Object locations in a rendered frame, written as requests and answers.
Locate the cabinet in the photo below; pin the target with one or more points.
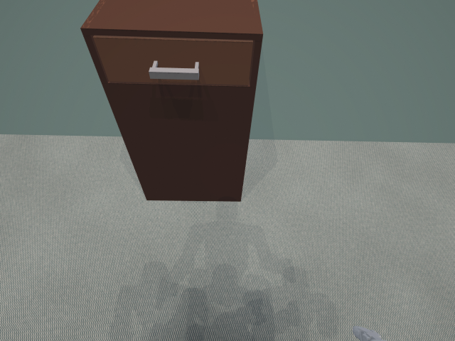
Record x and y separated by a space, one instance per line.
187 142

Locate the drawer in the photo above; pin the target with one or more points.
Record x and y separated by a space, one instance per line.
221 61

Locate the robot right hand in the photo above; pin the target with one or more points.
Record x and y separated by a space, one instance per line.
364 334

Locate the handle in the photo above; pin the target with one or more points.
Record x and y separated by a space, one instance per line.
174 73

